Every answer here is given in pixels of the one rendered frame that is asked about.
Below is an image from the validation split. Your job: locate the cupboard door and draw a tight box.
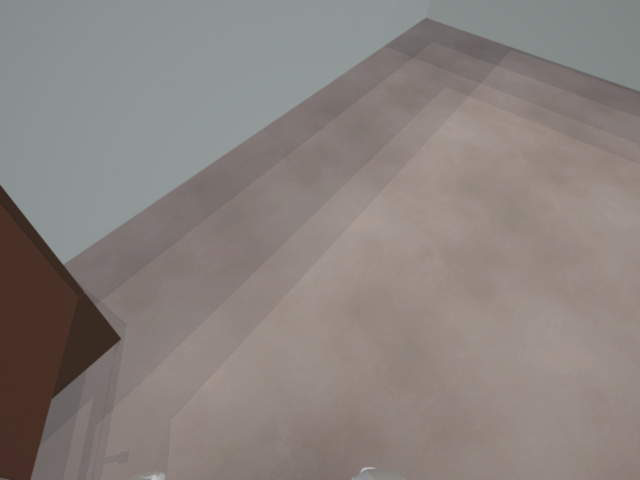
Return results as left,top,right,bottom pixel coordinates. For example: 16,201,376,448
0,204,78,480

